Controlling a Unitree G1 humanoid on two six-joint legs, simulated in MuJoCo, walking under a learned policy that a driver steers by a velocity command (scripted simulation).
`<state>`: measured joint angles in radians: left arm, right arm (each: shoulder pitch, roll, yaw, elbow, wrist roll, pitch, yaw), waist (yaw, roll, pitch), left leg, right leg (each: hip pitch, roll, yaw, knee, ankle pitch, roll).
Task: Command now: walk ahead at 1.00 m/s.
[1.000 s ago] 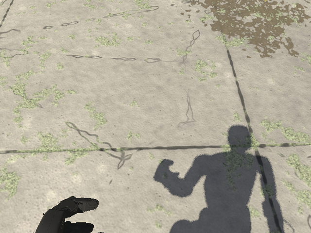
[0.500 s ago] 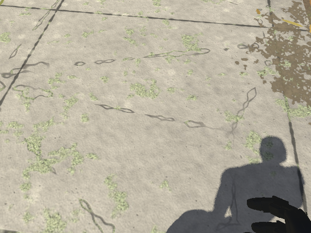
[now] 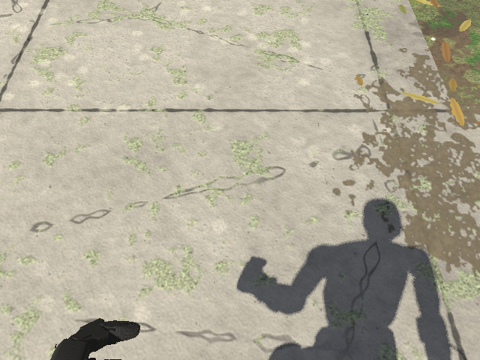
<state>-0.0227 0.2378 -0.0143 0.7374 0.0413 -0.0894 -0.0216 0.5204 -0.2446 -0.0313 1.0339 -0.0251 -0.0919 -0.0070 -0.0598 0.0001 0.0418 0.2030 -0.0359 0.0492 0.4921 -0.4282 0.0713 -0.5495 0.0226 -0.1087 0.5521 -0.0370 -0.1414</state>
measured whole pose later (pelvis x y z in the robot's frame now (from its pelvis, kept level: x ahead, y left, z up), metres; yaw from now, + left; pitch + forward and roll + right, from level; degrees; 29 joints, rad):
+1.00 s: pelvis +0.99 -0.01 +0.02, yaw +0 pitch +1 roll -1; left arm 0.17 0.28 0.04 0.84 0.04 -0.08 -0.02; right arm 0.36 -0.26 -0.03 0.94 0.00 -0.10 0.00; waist -0.02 0.01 0.04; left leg -0.22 -0.01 -0.04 1.27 -0.32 0.10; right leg -0.41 0.05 -0.10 0.58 -0.17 -0.09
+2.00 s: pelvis +1.98 -0.01 +0.03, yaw +0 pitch +0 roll -2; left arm 0.38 0.28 0.06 0.94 0.03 -0.08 -0.01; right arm 0.22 -0.27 -0.03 0.85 -0.03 -0.08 0.02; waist 0.02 0.03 0.01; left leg -0.52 0.06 -0.05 1.26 -0.29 0.09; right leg -0.21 0.08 -0.10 0.43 -0.23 -0.09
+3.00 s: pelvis +2.42 -0.03 +0.04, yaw +0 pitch -1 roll +0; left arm 0.23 0.20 -0.02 0.85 0.00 0.04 0.00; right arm 0.24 -0.23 0.02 0.95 -0.01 0.05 -0.01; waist 0.00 0.02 0.01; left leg -0.16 0.02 0.03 0.41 -0.24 0.00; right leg -0.22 0.07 0.00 0.35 -0.12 -0.07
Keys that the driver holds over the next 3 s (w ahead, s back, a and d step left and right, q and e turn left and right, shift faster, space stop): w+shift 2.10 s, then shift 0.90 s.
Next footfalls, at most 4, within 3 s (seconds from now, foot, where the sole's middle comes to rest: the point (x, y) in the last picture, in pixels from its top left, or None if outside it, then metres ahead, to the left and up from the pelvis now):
0.44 left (200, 290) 0.65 0.11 -0.74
0.90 right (253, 166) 1.10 -0.08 -0.74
1.34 left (199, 83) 1.56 0.11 -0.74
1.82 right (238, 19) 2.02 -0.08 -0.74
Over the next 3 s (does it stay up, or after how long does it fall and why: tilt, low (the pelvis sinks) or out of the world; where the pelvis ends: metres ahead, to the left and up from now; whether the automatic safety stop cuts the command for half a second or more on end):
stays up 2.42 -0.03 0.04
